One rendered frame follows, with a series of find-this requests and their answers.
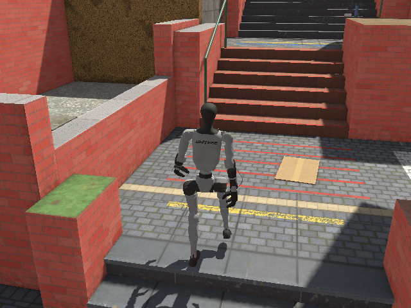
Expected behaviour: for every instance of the left robot forearm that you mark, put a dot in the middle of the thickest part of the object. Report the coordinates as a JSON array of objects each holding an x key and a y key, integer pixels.
[{"x": 178, "y": 165}]

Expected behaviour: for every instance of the robot left upper arm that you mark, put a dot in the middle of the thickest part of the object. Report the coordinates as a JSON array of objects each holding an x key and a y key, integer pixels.
[{"x": 187, "y": 135}]

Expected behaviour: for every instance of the robot right hand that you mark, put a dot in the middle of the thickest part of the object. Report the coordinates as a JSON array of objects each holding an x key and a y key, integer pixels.
[{"x": 233, "y": 198}]

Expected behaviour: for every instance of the robot right upper arm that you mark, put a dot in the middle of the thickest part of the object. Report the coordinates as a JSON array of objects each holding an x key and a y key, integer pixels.
[{"x": 229, "y": 150}]

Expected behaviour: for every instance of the right robot shin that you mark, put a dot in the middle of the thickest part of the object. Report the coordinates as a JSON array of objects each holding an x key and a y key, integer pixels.
[{"x": 224, "y": 212}]

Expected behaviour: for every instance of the robot left hand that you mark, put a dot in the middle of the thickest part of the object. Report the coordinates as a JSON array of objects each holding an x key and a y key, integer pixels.
[{"x": 182, "y": 169}]

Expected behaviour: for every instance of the right robot thigh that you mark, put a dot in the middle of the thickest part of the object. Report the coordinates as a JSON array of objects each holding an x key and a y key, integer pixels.
[{"x": 220, "y": 185}]

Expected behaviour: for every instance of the right robot forearm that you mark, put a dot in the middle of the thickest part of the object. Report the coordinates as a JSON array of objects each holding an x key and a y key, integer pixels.
[{"x": 233, "y": 178}]

